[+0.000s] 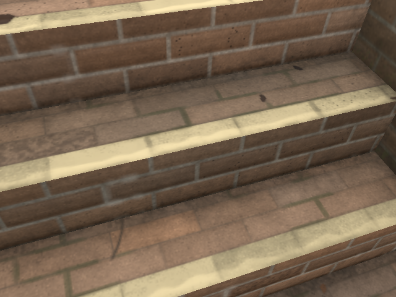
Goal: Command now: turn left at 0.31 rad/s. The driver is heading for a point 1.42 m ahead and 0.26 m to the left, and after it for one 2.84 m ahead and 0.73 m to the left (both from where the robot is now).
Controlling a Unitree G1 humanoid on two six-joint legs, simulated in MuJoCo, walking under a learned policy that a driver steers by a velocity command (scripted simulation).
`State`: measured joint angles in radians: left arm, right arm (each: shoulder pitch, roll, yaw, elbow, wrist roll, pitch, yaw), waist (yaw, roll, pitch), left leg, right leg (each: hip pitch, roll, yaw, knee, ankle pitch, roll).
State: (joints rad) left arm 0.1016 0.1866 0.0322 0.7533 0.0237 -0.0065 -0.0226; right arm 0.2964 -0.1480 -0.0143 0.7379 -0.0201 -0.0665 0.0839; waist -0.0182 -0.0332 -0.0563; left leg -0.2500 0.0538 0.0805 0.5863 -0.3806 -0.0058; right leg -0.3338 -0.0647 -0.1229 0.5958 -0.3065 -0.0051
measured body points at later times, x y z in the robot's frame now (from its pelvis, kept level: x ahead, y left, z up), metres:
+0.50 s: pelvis +0.00 +0.07 +0.01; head -0.01 +0.10 +0.46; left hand +0.18 +0.36 -0.05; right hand +0.09 -0.15 -0.10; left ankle -0.06 +0.14 -0.73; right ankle -0.05 -0.09 -0.52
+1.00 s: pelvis -0.01 +0.06 +0.00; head -0.01 +0.09 +0.45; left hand +0.04 +0.31 -0.13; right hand +0.24 -0.07 -0.07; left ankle -0.05 +0.14 -0.73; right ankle +0.01 -0.10 -0.71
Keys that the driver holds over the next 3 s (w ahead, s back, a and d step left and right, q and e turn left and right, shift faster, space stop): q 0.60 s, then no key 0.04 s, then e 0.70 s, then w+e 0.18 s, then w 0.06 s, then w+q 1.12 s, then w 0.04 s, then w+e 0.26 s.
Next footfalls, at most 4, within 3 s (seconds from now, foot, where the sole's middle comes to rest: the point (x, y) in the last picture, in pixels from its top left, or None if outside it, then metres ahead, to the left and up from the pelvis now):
0.32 left None -0.02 0.14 -0.77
0.96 right None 0.03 -0.10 -0.76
1.58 left None -0.03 0.09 -0.77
1.96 right None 0.31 -0.17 -0.56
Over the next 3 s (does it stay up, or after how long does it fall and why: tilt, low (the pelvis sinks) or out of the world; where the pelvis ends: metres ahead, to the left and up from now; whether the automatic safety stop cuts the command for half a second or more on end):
stays up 0.62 0.00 0.50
